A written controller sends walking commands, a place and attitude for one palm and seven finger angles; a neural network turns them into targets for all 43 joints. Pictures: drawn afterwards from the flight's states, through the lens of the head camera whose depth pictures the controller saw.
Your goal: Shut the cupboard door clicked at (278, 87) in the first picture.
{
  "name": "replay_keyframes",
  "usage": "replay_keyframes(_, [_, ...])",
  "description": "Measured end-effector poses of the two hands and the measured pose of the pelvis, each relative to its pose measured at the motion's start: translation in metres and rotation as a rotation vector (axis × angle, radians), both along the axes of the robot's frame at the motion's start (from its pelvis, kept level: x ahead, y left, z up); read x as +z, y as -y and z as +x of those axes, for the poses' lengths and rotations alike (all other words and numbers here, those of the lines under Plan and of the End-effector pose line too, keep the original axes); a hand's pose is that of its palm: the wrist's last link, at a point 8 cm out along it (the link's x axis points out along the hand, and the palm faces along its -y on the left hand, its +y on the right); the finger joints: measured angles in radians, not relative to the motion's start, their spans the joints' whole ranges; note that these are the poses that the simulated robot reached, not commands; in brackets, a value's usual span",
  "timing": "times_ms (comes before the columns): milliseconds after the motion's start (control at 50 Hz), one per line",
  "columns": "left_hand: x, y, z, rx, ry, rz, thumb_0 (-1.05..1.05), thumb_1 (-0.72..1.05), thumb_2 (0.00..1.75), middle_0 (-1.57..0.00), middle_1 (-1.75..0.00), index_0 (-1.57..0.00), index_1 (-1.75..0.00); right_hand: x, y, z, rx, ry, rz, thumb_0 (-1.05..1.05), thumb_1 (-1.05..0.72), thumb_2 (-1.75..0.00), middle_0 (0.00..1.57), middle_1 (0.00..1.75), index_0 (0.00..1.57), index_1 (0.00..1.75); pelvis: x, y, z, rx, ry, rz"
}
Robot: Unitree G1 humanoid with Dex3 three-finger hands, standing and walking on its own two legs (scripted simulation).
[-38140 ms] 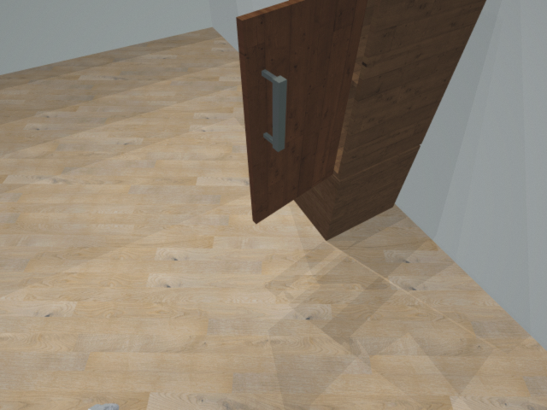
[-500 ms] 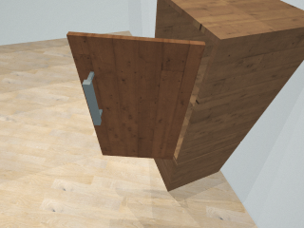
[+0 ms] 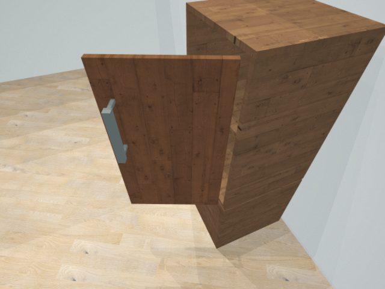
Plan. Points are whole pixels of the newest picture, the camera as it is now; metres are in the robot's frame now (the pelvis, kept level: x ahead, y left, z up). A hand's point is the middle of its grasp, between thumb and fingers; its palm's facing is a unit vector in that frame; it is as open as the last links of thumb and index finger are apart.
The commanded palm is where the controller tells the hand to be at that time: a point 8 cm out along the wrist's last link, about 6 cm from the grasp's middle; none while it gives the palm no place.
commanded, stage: come to a stop and stand still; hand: left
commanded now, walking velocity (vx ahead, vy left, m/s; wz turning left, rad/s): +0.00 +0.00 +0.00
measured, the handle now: (117, 132) +0.47 +0.23 +0.07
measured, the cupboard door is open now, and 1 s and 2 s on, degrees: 66 66 66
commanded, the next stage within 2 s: look again from close up in 0.30 s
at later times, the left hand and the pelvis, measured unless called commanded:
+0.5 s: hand out of the picture +0.00 +0.19 -0.17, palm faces +0.00 -0.98 -0.17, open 7.4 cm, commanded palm none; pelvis -0.01 +0.02 +0.01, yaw -1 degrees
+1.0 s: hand out of the picture +0.03 +0.19 -0.17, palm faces -0.01 -0.99 -0.17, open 7.4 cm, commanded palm +0.13 +0.24 -0.06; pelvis +0.04 +0.03 +0.01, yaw -1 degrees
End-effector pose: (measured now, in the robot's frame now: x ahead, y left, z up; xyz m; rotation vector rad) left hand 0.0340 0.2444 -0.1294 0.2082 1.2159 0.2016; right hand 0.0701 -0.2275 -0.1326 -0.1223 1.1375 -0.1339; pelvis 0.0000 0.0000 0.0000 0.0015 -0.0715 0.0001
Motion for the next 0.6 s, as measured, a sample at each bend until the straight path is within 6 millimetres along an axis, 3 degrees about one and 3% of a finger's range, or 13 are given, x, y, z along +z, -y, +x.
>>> replay_keyframes(140, [0.011, 0.003, -0.001, -0.029, 0.037, -0.016, 0.00, 0.91, 0.90, -0.20, -0.30, -0.20, -0.30, 0.002, -0.001, -0.031, 0.018, -0.056, -0.002, 0.00, -0.92, -0.90, 0.20, 0.30, 0.20, 0.30, 0.007, -0.003, -0.014, -0.006, -0.025, 0.002])
replay_keyframes(380, [-0.002, 0.007, -0.030, -0.032, -0.073, -0.077, 0.00, 0.91, 0.90, -0.20, -0.30, -0.20, -0.30, 0.004, -0.006, -0.098, -0.028, -0.228, -0.025, 0.00, -0.91, -0.90, 0.20, 0.30, 0.20, 0.30, 0.010, -0.011, -0.018, -0.011, -0.041, -0.007])
replay_keyframes(480, [-0.006, 0.006, -0.037, -0.023, -0.104, -0.094, 0.00, 0.91, 0.90, -0.20, -0.30, -0.20, -0.30, 0.005, -0.015, -0.107, -0.035, -0.268, -0.024, 0.00, -0.91, -0.90, 0.20, 0.30, 0.20, 0.30, 0.011, -0.016, -0.015, -0.010, -0.043, -0.007])
replay_keyframes(600, [-0.009, 0.003, -0.041, -0.016, -0.137, -0.105, 0.00, 0.91, 0.90, -0.20, -0.30, -0.20, -0.30, 0.005, -0.028, -0.096, -0.035, -0.262, -0.012, 0.00, -0.90, -0.90, 0.20, 0.30, 0.20, 0.30, 0.011, -0.022, -0.008, -0.009, -0.045, -0.007])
